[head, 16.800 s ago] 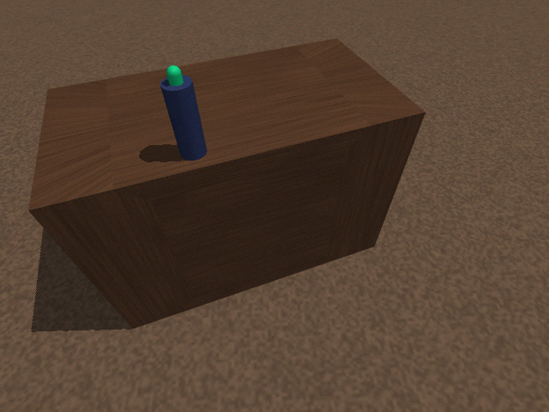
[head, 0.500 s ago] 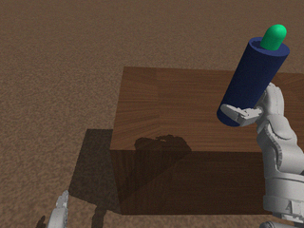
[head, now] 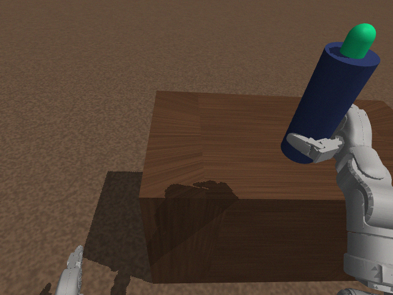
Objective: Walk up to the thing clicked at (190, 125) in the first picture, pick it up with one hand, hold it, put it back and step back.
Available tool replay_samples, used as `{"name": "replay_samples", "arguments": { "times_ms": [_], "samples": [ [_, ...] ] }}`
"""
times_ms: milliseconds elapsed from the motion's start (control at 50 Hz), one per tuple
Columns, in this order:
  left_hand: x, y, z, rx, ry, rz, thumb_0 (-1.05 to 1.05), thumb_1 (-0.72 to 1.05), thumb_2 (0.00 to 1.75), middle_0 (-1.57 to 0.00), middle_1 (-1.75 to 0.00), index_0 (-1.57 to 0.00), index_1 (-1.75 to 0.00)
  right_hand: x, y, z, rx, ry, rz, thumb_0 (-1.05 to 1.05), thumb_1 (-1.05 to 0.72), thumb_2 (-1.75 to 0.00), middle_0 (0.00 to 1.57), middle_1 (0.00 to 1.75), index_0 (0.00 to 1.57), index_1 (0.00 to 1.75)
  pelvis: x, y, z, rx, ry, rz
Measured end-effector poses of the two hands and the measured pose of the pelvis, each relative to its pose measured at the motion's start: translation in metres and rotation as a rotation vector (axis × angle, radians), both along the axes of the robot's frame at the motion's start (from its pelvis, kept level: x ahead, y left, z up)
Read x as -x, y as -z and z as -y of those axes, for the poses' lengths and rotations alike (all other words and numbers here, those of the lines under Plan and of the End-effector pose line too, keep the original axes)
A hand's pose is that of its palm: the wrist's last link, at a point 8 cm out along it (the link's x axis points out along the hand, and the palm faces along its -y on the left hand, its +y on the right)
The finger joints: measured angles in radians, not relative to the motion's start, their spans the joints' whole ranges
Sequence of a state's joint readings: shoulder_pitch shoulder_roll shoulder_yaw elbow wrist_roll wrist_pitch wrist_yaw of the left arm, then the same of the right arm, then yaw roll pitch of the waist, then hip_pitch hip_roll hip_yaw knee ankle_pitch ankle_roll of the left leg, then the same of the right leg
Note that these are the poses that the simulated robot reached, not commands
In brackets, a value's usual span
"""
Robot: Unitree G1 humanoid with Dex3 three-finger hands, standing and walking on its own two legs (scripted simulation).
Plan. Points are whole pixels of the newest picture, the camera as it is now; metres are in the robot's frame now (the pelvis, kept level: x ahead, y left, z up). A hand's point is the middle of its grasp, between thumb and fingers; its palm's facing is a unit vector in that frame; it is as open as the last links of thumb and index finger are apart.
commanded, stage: hold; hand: right
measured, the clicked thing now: (325, 101) +0.34 -0.17 +0.29
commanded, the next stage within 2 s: none
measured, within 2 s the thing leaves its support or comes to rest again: neither
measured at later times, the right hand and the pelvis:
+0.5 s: hand (317, 126) +0.34 -0.18 +0.23, palm faces +0.14 +0.99 -0.02, open 10.1 cm; pelvis +0.01 +0.00 +0.00, yaw +0 degrees
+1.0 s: hand (314, 130) +0.34 -0.17 +0.23, palm faces +0.12 +0.99 -0.02, open 10.1 cm; pelvis +0.00 +0.00 +0.00, yaw +0 degrees
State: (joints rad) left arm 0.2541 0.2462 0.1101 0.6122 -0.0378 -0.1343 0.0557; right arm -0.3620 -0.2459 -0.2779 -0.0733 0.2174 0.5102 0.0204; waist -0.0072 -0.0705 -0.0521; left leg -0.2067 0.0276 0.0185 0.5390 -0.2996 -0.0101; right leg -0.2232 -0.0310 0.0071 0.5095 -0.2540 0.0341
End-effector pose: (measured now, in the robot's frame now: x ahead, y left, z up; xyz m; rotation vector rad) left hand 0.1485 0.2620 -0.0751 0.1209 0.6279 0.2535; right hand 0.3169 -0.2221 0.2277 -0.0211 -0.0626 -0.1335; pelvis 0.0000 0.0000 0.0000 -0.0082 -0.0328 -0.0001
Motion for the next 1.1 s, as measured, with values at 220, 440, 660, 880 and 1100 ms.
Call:
{"name": "replay_samples", "arguments": {
  "times_ms": [220, 440, 660, 880, 1100],
  "samples": [
    [-0.005, 0.003, 0.005, 0.02, 0.007, -0.005, -0.01, -0.52, 0.05, -0.04, -0.05, -0.05, -0.05, 0.007, -0.002, 0.003, 0.003, -0.001, -0.016, -0.01, 0.49, -1.12, 0.75, 1.11, 0.76, 1.12, -0.003, -0.001, 0.001, -0.001, 0.005, -0.001],
    [-0.007, 0.001, 0.005, 0.004, 0.01, 0.001, -0.01, -0.52, 0.05, -0.04, -0.05, -0.05, -0.05, 0.004, -0.002, 0.008, -0.003, 0.014, -0.018, -0.01, 0.49, -1.12, 0.75, 1.11, 0.76, 1.12, -0.005, -0.001, 0.001, -0.002, 0.004, -0.004],
    [-0.011, 0.003, 0.013, 0.028, 0.018, 0.014, -0.01, -0.52, 0.05, -0.04, -0.06, -0.05, -0.05, 0.002, -0.012, 0.002, 0.002, -0.014, -0.011, -0.01, 0.49, -1.12, 0.75, 1.11, 0.76, 1.12, -0.006, -0.001, 0.003, -0.003, 0.004, 0.001],
    [-0.005, 0.003, 0.008, 0.008, 0.02, -0.009, -0.01, -0.52, 0.05, -0.04, -0.05, -0.05, -0.05, 0.008, -0.004, 0.006, -0.009, 0.002, -0.03, -0.01, 0.49, -1.12, 0.75, 1.11, 0.76, 1.12, -0.004, -0.001, 0.003, -0.003, 0.006, 0.003],
    [-0.006, -0.001, 0.007, 0.004, 0.006, 0.022, -0.01, -0.52, 0.05, -0.04, -0.06, -0.05, -0.05, 0.009, -0.003, 0.003, -0.002, -0.007, -0.022, -0.01, 0.49, -1.12, 0.75, 1.11, 0.76, 1.12, -0.003, -0.001, 0.004, -0.004, 0.001, 0.001]
  ]
}}
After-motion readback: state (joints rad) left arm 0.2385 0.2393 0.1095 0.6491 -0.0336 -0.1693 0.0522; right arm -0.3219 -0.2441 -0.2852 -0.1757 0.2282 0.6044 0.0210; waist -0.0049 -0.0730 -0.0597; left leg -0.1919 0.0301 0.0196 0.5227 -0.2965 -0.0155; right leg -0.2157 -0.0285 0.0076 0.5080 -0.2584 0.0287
